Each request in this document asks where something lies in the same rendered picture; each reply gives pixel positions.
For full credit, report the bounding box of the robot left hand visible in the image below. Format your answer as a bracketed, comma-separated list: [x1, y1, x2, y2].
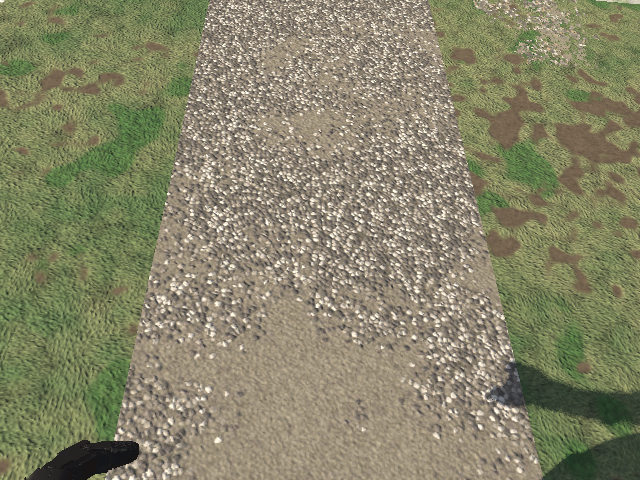
[24, 440, 139, 480]

